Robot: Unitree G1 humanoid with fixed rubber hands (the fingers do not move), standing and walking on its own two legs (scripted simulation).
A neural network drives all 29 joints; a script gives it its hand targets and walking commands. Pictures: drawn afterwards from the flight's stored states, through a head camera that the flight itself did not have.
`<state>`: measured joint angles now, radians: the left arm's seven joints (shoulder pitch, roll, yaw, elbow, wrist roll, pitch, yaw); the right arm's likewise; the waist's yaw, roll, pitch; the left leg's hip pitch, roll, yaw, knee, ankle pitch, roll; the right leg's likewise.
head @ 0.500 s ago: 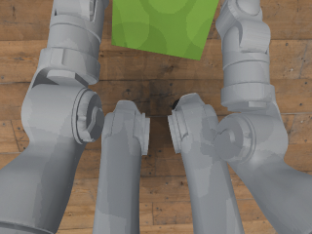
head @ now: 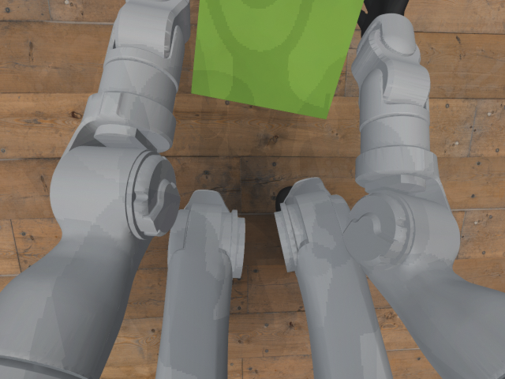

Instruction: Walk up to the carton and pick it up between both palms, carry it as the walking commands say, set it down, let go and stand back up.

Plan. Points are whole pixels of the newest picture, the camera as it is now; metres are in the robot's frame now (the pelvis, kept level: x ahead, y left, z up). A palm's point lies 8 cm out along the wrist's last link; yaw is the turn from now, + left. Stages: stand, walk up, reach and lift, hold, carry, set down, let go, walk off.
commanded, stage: set down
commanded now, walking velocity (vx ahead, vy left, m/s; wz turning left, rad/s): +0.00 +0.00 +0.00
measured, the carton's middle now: out of the picture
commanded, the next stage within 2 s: none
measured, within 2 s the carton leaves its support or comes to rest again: rests again in 1.30 s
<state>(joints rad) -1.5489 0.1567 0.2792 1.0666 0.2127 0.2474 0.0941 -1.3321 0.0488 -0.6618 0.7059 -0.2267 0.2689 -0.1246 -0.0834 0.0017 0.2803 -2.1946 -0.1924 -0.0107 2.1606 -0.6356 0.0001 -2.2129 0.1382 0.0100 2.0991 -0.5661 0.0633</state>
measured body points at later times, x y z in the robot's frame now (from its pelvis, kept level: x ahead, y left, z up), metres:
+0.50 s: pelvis +0.01 +0.00 +0.00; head +0.38 +0.01 +0.26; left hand +0.59 +0.07 -0.16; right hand +0.53 -0.17 -0.16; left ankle +0.09 +0.09 -0.36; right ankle +0.12 -0.12 -0.36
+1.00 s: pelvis +0.02 +0.00 +0.00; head +0.38 +0.02 +0.26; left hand +0.59 +0.07 -0.16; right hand +0.54 -0.17 -0.16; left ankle +0.09 +0.09 -0.36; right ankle +0.12 -0.12 -0.36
